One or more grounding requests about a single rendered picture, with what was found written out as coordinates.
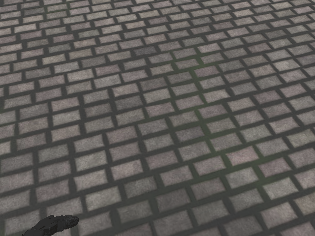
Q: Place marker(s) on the left robot hand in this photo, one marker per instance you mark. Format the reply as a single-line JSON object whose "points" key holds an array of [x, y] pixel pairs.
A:
{"points": [[52, 224]]}

